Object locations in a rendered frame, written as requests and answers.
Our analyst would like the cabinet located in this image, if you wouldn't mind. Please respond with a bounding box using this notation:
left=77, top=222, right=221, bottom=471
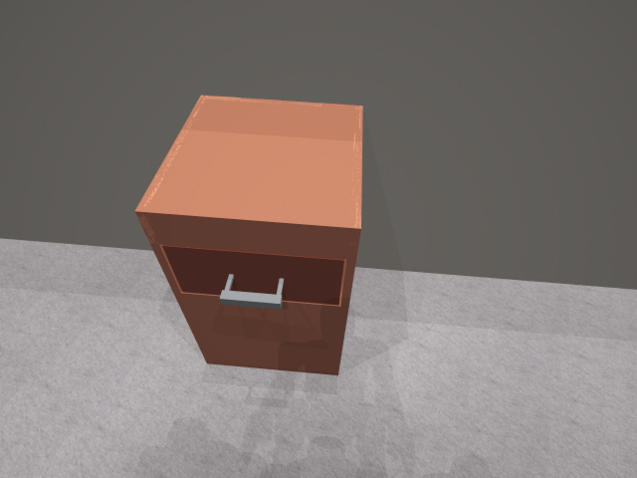
left=134, top=96, right=363, bottom=375

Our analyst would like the drawer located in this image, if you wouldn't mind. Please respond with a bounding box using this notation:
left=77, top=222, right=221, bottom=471
left=162, top=245, right=344, bottom=305

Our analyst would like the handle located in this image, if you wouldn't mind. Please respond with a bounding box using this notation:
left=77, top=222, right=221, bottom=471
left=220, top=274, right=284, bottom=310

